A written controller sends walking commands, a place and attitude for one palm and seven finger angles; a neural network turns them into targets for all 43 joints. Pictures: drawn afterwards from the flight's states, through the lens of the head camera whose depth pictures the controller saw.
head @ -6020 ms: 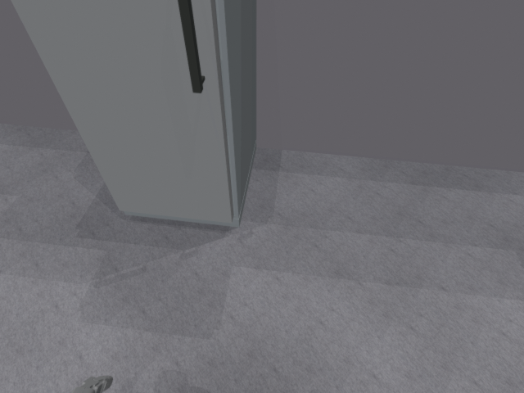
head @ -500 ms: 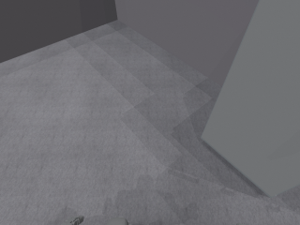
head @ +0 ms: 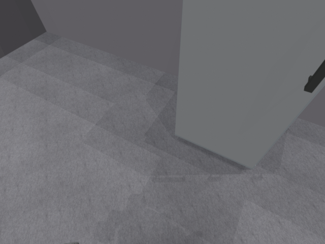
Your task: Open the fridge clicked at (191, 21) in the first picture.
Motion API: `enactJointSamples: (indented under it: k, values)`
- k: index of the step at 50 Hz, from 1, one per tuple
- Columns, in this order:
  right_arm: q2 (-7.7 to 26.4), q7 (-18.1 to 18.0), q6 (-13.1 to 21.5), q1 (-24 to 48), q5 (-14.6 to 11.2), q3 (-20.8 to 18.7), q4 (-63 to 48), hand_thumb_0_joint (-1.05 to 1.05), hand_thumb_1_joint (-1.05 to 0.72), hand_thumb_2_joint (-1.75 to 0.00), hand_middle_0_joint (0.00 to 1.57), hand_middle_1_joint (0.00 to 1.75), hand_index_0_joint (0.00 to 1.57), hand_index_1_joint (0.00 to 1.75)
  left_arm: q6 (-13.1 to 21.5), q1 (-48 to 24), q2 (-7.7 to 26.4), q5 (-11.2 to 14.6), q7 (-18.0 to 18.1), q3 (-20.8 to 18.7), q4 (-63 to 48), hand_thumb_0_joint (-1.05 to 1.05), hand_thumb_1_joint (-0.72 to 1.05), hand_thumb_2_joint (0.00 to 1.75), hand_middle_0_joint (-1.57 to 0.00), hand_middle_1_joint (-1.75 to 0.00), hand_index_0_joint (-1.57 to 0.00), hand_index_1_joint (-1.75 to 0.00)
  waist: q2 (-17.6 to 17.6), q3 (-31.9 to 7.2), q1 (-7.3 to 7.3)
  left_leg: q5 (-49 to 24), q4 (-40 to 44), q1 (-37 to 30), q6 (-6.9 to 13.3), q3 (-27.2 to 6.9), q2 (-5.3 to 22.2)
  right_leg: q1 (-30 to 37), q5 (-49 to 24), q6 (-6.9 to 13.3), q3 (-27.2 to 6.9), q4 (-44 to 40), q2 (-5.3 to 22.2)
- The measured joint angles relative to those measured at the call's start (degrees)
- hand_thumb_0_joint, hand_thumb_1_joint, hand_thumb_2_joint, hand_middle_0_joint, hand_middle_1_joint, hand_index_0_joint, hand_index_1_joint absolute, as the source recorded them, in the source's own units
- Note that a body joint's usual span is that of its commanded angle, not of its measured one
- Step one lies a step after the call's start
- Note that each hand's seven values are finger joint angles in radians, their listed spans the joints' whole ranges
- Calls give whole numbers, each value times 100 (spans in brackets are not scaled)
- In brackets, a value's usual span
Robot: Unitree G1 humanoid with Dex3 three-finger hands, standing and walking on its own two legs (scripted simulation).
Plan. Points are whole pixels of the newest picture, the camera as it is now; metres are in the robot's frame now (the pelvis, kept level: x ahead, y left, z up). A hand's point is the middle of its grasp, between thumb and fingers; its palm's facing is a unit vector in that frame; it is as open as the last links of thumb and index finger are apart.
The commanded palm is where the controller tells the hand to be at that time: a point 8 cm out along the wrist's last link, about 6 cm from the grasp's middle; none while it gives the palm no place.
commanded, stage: turn to face it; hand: right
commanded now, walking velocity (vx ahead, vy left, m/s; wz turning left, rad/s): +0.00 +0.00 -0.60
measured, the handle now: out of the picture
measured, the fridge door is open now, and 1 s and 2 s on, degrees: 0 0 0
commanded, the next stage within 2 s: take the last steps up to it in 0.66 s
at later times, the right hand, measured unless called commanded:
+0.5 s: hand out of the picture +0.08 -0.22 -0.13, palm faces +0.26 +0.92 -0.29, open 7.3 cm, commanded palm none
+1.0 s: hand out of the picture -0.13 -0.18 -0.17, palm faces +0.47 +0.86 -0.21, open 7.3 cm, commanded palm none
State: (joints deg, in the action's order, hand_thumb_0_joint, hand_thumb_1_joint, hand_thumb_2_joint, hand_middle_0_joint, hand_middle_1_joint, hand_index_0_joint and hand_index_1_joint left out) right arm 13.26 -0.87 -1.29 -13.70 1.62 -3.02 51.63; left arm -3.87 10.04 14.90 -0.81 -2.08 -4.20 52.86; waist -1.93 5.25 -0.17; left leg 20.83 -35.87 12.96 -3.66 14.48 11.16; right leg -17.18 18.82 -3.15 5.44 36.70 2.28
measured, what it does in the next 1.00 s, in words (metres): steps on the spot, turning right: left foot, then right foot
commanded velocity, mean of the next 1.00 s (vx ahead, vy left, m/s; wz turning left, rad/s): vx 0.08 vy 0.00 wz -0.32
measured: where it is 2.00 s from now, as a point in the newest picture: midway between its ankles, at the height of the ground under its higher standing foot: (182, 236)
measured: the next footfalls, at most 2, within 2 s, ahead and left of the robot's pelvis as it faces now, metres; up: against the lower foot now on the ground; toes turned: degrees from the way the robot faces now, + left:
left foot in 0.50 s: +0.08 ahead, +0.12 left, +0.00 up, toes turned -13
right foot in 0.92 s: -0.06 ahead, -0.11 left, +0.00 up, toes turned -29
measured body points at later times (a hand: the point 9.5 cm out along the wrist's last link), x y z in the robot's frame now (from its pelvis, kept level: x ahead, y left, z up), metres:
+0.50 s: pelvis +0.00 +0.02 +0.00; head +0.03 +0.02 +0.45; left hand +0.12 +0.24 -0.15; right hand +0.06 -0.27 -0.11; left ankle +0.04 +0.13 -0.73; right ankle +0.00 -0.11 -0.73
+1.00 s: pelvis -0.02 -0.01 +0.01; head -0.03 -0.03 +0.46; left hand +0.14 +0.19 -0.13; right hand -0.15 -0.22 -0.16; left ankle +0.04 +0.12 -0.69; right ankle -0.09 -0.09 -0.73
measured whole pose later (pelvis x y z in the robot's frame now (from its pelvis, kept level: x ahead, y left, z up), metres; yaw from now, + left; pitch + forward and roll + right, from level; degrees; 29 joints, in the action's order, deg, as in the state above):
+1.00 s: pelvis -0.02 -0.01 +0.01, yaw -24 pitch -2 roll +0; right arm 13.4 -0.4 -2.3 -19.9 1.8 -3.3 60.8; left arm 0.1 13.1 10.2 -1.5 -0.3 -1.8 56.8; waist -2.7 1.4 -2.1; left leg 25.2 -47.3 20.1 -1.3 5.9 5.5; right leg -9.7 19.0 1.1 3.9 30.6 1.3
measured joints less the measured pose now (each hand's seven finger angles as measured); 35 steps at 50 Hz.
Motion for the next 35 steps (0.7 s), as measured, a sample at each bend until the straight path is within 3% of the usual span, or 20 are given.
enactJointSamples:
  k: [1, 3, 6, 9, 13, 18, 22, 24, 25, 27, 29, 32, 35]
  values:
    - [73, 9, -38, -25, -27, -43, 24, 0, -91, -90, 20, 30, 21, 30, 68, -43, -10, -11, 1, 2, -41, 1, 91, 90, -20, -30, -20, -30, -66, -9, -4, 114, -347, 171, -31, -61, 89, 23, -46, 261, 25, -140, -66]
    - [220, -20, -176, 6, -41, -115, 110, 0, -91, -90, 20, 30, 21, 30, 180, -154, -79, -1, 25, 41, -100, 1, 91, 90, -20, -30, -20, -30, -185, 45, -59, 857, -1405, 643, -95, -568, 7, -87, 62, 509, 1, 75, -143]
    - [322, -30, -280, 95, -54, -184, 241, 0, -91, -90, 20, 30, 20, 30, 272, -171, -161, -13, 124, 102, -164, 0, 91, 90, -20, -30, -20, -30, -126, 24, -45, 803, -2614, 1196, -142, -998, -280, 3, -34, 549, -168, -124, -151]
    - [352, 8, -241, 203, -55, -205, 200, 1, -91, -90, 20, 30, 20, 30, 277, -136, -224, -24, 161, 153, -162, 0, 91, 90, -20, -30, -20, -30, -67, -8, -40, 369, -2883, 1447, -179, -1168, -401, 175, -290, 572, -351, -534, -220]
    - [311, 21, -186, 365, -59, -179, 69, 0, -91, -90, 20, 30, 20, 30, 256, -62, -287, -21, 155, 182, -131, 0, 91, 90, -20, -30, -20, -30, 7, -62, -24, 109, -2592, 1480, -235, -1317, -501, 303, -527, 593, -594, -887, -344]
    - [188, -5, -162, 555, -76, -124, -50, 0, -91, -90, 20, 30, 20, 30, 215, 38, -342, -42, 142, 150, -98, 0, 91, 90, -21, -30, -21, -30, 114, -105, 77, 279, -1838, 1236, -237, -1411, -674, 307, -628, 556, -881, -954, -478]
    - [44, -23, -108, 661, -108, -50, -154, 0, -91, -90, 20, 30, 20, 30, 151, 126, -317, -60, 144, 106, -58, 0, 91, 90, -21, -30, -21, -30, 247, -118, 166, 289, -915, 832, -148, -1397, -868, 197, -604, 456, -1114, -787, -557]
    - [-25, -26, -37, 637, -116, -7, -222, 0, -91, -90, 20, 30, 20, 30, 110, 175, -282, -49, 141, 75, -38, 0, 91, 90, -21, -30, -21, -30, 310, -149, 169, -114, -165, 493, -95, -1338, -948, 81, -540, 377, -1208, -601, -604]
    - [-41, -29, 19, 591, -105, 19, -264, 0, -91, -90, 20, 30, 20, 30, 98, 216, -266, -28, 135, 57, -39, 0, 91, 90, -21, -30, -21, -30, 313, -186, 155, -369, 301, 292, -28, -1318, -944, -23, -469, 329, -1239, -428, -651]
    - [-154, -43, 93, 545, -55, 70, -255, 0, -91, -90, 20, 30, 20, 30, 48, 208, -190, -10, 141, -10, 1, 0, 91, 90, -21, -30, -21, -30, 461, -142, 161, -454, 252, 294, 272, -1181, -971, -359, 323, 246, -1226, 434, -648]
    - [-235, -35, 84, 432, -43, 113, -242, 0, -91, -90, 20, 30, 20, 30, -26, 237, -136, -30, 128, -62, 47, 0, 91, 90, -20, -30, -20, -30, 484, -153, 156, -439, 276, 229, 438, -1059, -889, -738, 694, 203, -1068, 1593, -659]
    - [-316, -43, 57, 251, -40, 131, -137, 0, -91, -90, 20, 30, 21, 30, -60, 276, -61, -52, 81, -92, 128, 0, 91, 90, -20, -30, -20, -30, 490, -176, 148, -553, 537, 59, 474, -914, -804, -1040, 385, 106, -848, 2700, -470]
    - [-344, -51, 72, 104, -28, 134, -5, 0, -91, -90, 20, 30, 21, 30, -72, 318, -39, -52, 72, -83, 221, 0, 91, 90, -20, -30, -20, -30, 423, -192, 124, -636, 701, -36, 468, -778, -714, -997, 219, 5, -755, 2859, -266]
